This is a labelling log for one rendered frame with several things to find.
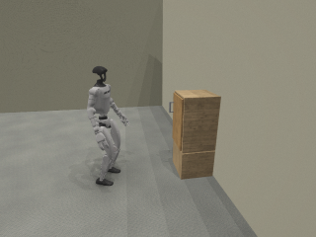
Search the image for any cupboard door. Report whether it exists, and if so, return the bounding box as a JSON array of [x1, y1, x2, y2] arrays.
[[172, 93, 184, 151]]

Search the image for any robot right forearm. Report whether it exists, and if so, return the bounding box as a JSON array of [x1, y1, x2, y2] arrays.
[[87, 108, 102, 134]]

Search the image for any robot left forearm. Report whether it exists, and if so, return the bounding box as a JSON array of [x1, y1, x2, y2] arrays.
[[110, 101, 122, 116]]

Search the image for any robot left hand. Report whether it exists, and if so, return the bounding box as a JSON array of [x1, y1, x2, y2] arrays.
[[119, 114, 130, 126]]

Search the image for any left robot thigh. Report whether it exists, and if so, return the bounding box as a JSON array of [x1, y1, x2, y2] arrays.
[[109, 118, 121, 152]]

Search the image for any robot right upper arm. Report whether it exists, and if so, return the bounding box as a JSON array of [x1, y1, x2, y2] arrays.
[[87, 87, 99, 115]]

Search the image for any robot right hand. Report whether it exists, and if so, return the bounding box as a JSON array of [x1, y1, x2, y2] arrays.
[[96, 132, 110, 151]]

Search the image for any robot left shin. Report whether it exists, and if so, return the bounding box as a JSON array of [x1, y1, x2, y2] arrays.
[[110, 149, 120, 169]]

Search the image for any robot left upper arm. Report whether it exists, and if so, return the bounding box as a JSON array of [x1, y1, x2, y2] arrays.
[[105, 84, 114, 104]]

